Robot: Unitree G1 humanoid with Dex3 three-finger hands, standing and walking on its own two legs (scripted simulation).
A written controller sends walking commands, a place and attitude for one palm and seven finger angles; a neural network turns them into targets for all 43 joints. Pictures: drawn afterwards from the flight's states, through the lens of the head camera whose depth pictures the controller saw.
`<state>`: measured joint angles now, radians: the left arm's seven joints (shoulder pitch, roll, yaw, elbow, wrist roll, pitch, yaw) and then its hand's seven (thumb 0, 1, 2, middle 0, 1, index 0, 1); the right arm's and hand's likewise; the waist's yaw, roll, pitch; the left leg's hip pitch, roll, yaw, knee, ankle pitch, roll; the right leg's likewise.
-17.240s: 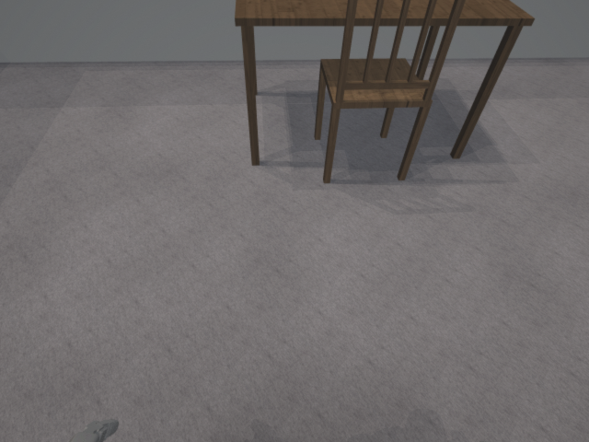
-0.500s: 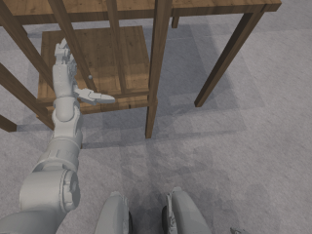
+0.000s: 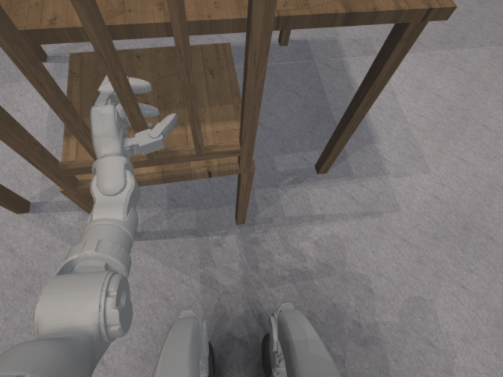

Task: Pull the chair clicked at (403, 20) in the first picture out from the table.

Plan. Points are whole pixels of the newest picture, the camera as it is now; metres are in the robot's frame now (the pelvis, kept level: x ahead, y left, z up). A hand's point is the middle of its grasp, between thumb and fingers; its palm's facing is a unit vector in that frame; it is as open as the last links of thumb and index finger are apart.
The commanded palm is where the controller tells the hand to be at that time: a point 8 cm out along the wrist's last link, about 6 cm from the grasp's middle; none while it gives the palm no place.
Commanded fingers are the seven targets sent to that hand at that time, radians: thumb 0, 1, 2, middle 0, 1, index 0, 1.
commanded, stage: hook a spindle and tug to test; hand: left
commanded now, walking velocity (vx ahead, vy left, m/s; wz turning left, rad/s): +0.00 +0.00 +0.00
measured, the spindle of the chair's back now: (124, 93) +0.52 +0.16 +0.07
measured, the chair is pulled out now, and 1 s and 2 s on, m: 0.00 0.03 0.10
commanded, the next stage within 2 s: step backward, pulling the chair out in 0.76 s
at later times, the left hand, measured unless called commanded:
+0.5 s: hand (150, 130) +0.49 +0.13 +0.03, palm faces +0.11 -0.99 -0.02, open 5.2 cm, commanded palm +0.44 +0.17 +0.03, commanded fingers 0.00 0.90 0.90 -0.50 -1.45 -0.50 -1.45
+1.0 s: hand (147, 136) +0.47 +0.13 +0.04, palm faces +0.04 -0.99 -0.14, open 5.4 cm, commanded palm +0.44 +0.18 +0.03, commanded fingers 0.00 0.90 0.90 -0.50 -1.45 -0.50 -1.45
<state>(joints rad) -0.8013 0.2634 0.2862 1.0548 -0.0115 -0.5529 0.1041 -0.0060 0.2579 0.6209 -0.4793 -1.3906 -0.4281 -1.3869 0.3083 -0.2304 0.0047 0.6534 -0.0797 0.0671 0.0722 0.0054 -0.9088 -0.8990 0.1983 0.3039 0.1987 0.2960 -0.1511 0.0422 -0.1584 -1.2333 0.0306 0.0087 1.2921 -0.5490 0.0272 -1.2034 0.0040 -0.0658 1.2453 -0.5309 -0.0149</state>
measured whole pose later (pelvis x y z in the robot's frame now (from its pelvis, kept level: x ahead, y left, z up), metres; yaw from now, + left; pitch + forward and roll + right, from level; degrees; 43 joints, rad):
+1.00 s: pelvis +0.05 +0.01 +0.06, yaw +0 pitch +20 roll -1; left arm -0.48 0.20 0.11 0.69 -0.04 -0.22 0.12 0.05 0.76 0.82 -0.37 -1.27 -0.39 -1.45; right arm 0.24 -0.20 -0.01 0.57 0.03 0.13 -0.02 0.01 -0.91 -0.90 0.20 0.30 0.20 0.30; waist -0.11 0.04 -0.03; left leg -0.81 0.00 0.05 0.97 -0.50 0.05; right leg -0.82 -0.01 -0.02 0.97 -0.45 0.02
